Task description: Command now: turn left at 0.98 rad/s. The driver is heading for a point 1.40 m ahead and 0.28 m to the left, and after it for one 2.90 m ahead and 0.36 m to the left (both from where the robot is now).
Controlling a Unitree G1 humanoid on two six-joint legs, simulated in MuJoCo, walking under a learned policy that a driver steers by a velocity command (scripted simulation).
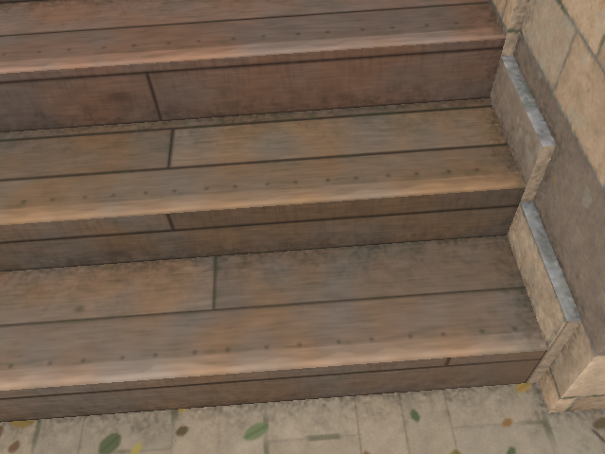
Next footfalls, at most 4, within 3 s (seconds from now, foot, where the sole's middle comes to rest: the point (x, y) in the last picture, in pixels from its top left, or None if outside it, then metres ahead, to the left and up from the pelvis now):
0.30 left None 0.01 0.15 -0.78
0.74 right None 0.24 0.03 -0.78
1.16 left None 0.43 0.37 -0.78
1.56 right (198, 314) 0.71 0.28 -0.61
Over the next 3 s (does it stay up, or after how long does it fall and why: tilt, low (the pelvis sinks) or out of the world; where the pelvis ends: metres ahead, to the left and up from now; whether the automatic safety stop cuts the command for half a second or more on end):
stays up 1.85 0.18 0.75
